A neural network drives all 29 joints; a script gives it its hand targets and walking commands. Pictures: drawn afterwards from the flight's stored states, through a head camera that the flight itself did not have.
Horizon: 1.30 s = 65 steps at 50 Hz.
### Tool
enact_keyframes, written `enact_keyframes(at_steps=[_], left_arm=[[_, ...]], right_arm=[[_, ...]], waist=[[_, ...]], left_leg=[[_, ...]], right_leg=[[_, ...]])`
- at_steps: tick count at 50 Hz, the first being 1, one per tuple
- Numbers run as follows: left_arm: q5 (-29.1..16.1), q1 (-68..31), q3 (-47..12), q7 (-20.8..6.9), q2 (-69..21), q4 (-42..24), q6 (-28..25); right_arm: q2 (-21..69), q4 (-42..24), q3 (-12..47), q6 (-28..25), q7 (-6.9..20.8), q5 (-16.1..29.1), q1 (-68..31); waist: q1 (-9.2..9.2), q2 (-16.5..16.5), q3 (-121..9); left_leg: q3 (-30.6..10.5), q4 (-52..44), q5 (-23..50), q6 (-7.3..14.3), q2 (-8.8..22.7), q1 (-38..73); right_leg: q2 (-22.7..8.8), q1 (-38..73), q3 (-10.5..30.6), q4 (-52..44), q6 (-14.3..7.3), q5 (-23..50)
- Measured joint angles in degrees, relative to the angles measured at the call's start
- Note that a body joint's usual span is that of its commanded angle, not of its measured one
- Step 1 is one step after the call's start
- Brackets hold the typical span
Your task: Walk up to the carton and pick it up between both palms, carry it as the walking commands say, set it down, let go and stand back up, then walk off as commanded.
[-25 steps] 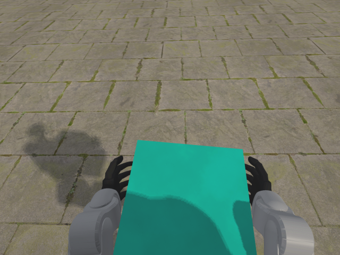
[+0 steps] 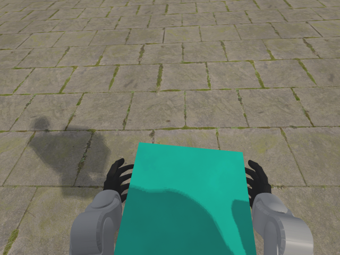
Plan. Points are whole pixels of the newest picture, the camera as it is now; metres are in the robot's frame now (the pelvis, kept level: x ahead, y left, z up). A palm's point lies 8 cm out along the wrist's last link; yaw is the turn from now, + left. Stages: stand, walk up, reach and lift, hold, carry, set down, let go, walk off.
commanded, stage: carry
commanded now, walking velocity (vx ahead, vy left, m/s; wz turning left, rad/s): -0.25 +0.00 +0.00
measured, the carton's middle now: (182, 215) +0.22 +0.00 +0.01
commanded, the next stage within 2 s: none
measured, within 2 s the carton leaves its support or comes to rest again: neither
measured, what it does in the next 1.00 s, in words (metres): walks backwards: left foot, then right foot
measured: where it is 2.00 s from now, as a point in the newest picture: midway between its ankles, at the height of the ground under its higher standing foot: outside the picture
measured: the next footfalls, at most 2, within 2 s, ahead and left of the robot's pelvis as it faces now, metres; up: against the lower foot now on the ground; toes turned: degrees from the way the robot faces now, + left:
left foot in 0.12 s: -0.01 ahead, +0.12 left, +0.00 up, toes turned +4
right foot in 0.42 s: -0.13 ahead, -0.12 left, +0.00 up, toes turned -4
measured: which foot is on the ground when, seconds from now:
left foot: up 0.00-0.10, down 0.12-0.42, up 0.44-0.68, down 0.70-1.00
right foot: down 0.00-0.16, up 0.18-0.40, down 0.42-0.74, up 0.76-1.00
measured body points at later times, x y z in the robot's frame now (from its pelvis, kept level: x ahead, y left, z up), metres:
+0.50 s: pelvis -0.20 -0.01 +0.00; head -0.19 -0.03 +0.45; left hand +0.05 +0.14 +0.07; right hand +0.05 -0.17 +0.05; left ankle -0.08 +0.11 -0.69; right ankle -0.17 -0.12 -0.72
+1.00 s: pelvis -0.39 -0.01 +0.00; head -0.38 -0.01 +0.45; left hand -0.14 +0.14 +0.07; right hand -0.13 -0.16 +0.07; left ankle -0.29 +0.10 -0.72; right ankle -0.42 -0.13 -0.70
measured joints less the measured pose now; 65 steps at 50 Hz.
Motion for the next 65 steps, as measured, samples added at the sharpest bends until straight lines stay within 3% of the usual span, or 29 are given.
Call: enact_keyframes(at_steps=[3,6,8,11,13,15,17,20,22,25,29,32,35,37,40,43,45,48,51,52,53,54,56,60,62,65], left_arm=[[-0.14,0.15,-0.06,0.00,-0.02,-1.83,-0.59],[0.20,-0.71,-0.27,-0.02,0.05,-3.08,-0.86],[0.13,-1.64,0.82,-0.02,0.18,-2.72,-0.56],[0.33,0.06,1.52,-0.02,0.06,-2.44,-0.55],[0.45,0.62,1.72,-0.01,0.01,-2.86,-0.05],[0.39,0.67,1.70,0.00,0.02,-3.17,0.31],[0.21,0.45,1.54,0.02,0.06,-3.70,0.38],[-0.15,-0.12,1.73,0.03,0.10,-4.87,0.32],[-0.05,-0.62,1.26,0.05,0.07,-3.47,-0.58],[-0.08,-0.38,0.38,0.06,0.07,-1.23,-0.24],[-0.53,0.93,0.21,0.06,-0.08,-1.59,-0.75],[-0.44,1.00,0.14,0.03,-0.09,-2.90,-1.17],[-0.06,0.13,0.00,0.03,0.00,-3.49,-1.08],[0.05,-0.71,1.01,0.03,0.13,-2.80,-0.43],[0.52,0.94,1.38,0.03,-0.01,-2.32,-0.08],[0.66,1.35,1.43,0.06,-0.05,-3.18,0.65],[0.54,1.07,1.33,0.07,-0.01,-3.72,0.83],[0.30,0.38,1.23,0.11,0.06,-4.58,0.73],[0.02,-0.39,1.51,0.13,0.12,-5.15,0.62],[0.04,-0.59,1.31,0.13,0.09,-4.28,0.03],[0.16,-0.67,0.91,0.15,0.07,-3.13,-0.37],[0.20,-0.59,0.59,0.15,0.07,-2.20,-0.25],[-0.12,0.15,0.17,0.12,0.03,-1.14,-0.11],[-0.54,1.64,-0.06,0.11,-0.15,-1.97,-1.05],[-0.55,1.63,-0.09,0.11,-0.16,-3.14,-1.54],[-0.33,0.81,-0.16,0.10,-0.06,-4.21,-1.90]], right_arm=[[-0.05,-1.47,0.09,-0.42,-0.23,0.66,-0.39],[-0.14,-2.34,-0.27,-0.91,-0.28,1.27,-1.39],[-0.14,-0.69,0.18,-1.66,-0.30,1.14,-2.39],[-0.20,1.34,0.92,-0.70,-0.23,0.88,-3.28],[-0.15,1.76,1.38,-0.90,0.18,0.85,-2.71],[-0.07,1.46,1.56,-1.27,0.27,0.77,-1.91],[-0.03,0.53,1.60,-1.53,0.31,0.68,-1.40],[-0.07,-0.81,1.85,-1.68,0.34,0.48,-1.74],[-0.19,-0.51,1.07,-1.39,0.46,0.31,-2.52],[-0.04,-0.40,0.31,-0.67,0.29,0.21,-0.74],[0.01,-1.38,0.53,-0.16,-0.05,0.36,0.04],[-0.04,-2.16,0.61,-0.65,-0.13,0.80,-0.31],[-0.12,-2.42,0.24,-0.90,-0.16,1.25,-1.15],[-0.11,-0.30,0.63,-1.53,-0.17,1.15,-1.94],[-0.15,1.73,1.12,-0.52,-0.06,0.98,-2.41],[-0.04,1.61,1.59,-1.13,0.15,0.90,-1.24],[0.02,0.88,1.66,-1.60,0.21,0.85,-0.65],[0.01,-0.41,1.67,-1.92,0.33,0.66,-0.74],[-0.06,-1.15,1.74,-1.73,0.34,0.43,-1.65],[-0.16,-0.84,1.30,-1.55,0.34,0.40,-2.23],[-0.18,-0.52,0.74,-1.18,0.35,0.40,-2.33],[-0.13,-0.31,0.46,-0.96,0.32,0.36,-1.65],[0.02,-0.60,0.29,-0.51,-0.03,0.39,-0.05],[0.09,-1.79,0.54,-0.51,-0.36,0.76,0.76],[0.03,-2.58,0.60,-0.95,-0.43,1.15,0.35],[-0.08,-3.26,0.36,-1.34,-0.47,1.61,-0.81]], waist=[[-1.14,-0.52,0.19],[-1.82,-0.81,-0.72],[-1.75,-4.78,-0.02],[-0.82,-4.62,-0.24],[-0.06,-4.05,-0.22],[0.70,-3.82,-0.40],[1.40,-3.56,-0.71],[2.24,-3.02,-1.23],[2.50,0.47,-0.43],[1.59,1.04,-0.13],[-0.18,0.26,0.84],[-1.33,-0.27,0.29],[-1.77,-1.02,-0.97],[-1.53,-5.36,-0.49],[-0.55,-5.10,-0.63],[0.55,-4.46,-0.34],[1.19,-4.32,-0.54],[1.85,-3.85,-1.08],[2.30,-3.18,-1.74],[2.40,-1.18,-1.43],[2.01,1.13,-0.80],[1.61,1.83,-0.67],[0.99,1.19,-0.57],[-0.79,0.46,0.76],[-1.52,0.31,0.89],[-1.98,-0.07,0.19]], left_leg=[[0.55,-1.44,-1.30,0.40,0.17,4.46],[0.64,-15.23,-0.42,0.85,0.46,12.94],[2.06,-18.90,3.54,2.21,-1.72,13.72],[2.37,-19.37,6.53,3.00,-0.47,12.19],[2.20,-20.22,8.30,2.92,0.49,11.38],[2.05,-21.28,10.30,2.64,0.89,10.35],[2.06,-22.04,12.26,2.38,1.01,8.83],[2.67,-22.13,14.73,1.96,1.21,5.89],[1.49,-21.69,15.33,1.27,3.10,4.44],[-0.35,-11.33,0.53,-0.11,0.94,0.93],[-0.11,3.78,-0.75,-0.06,-0.75,0.75],[0.58,-0.33,-2.21,0.16,-0.44,6.16],[0.82,-15.27,-1.94,0.89,-0.25,14.90],[2.28,-19.45,2.21,2.81,-2.58,15.89],[2.49,-20.36,5.55,3.91,-1.29,14.67],[2.29,-21.97,8.42,3.86,-0.29,13.59],[2.34,-22.90,10.37,3.72,-0.12,12.25],[2.74,-23.51,12.99,3.50,0.11,9.39],[3.85,-23.36,15.27,3.09,0.41,6.05],[3.41,-23.13,16.01,2.79,1.64,5.11],[2.24,-23.13,15.76,2.11,2.64,4.78],[1.33,-21.78,11.03,1.40,2.31,3.97],[0.33,-12.43,1.20,0.25,0.49,1.23],[-0.24,2.84,-0.31,-0.06,-0.71,0.71],[-0.17,2.65,-1.20,-0.13,-0.38,3.31],[-0.06,-6.50,-3.26,0.15,0.15,9.83]], right_leg=[[-0.34,-2.65,-0.17,0.41,0.11,1.98],[-0.27,-6.05,-0.94,1.55,0.35,3.61],[-2.26,-7.42,0.53,2.32,1.16,4.01],[-0.68,-10.65,1.05,12.11,2.06,-9.22],[0.54,-12.15,1.55,21.99,1.83,-11.34],[0.80,-11.11,1.84,25.79,1.40,-10.63],[0.31,-7.81,1.61,22.38,1.32,-10.61],[-0.41,0.19,1.18,7.56,1.14,-9.25],[1.58,1.42,0.09,2.86,0.39,-6.07],[0.94,0.08,-0.40,1.74,-0.30,-2.27],[-0.05,-0.89,-0.29,-0.43,-0.42,1.71],[-0.12,-3.14,-0.80,-0.81,-0.39,4.04],[0.06,-6.11,-1.69,-0.57,-0.22,6.17],[-1.97,-7.27,-0.15,-0.03,0.47,5.94],[-0.34,-10.46,0.65,10.37,1.54,-7.92],[1.05,-12.07,2.15,24.49,1.36,-9.50],[1.10,-10.59,2.75,27.11,1.38,-9.14],[0.51,-5.21,2.55,20.74,1.70,-10.51],[-0.13,2.81,1.96,5.36,1.50,-9.98],[1.05,3.35,1.42,2.47,0.98,-8.19],[2.35,3.57,0.57,1.21,0.45,-6.48],[2.48,3.26,0.25,0.63,0.08,-5.16],[1.49,2.31,0.46,-0.11,-0.21,-3.22],[0.54,1.24,0.55,-1.86,-0.29,0.30],[0.43,-0.31,0.25,-1.67,-0.26,1.55],[0.37,-3.47,-0.49,-0.70,-0.09,3.11]])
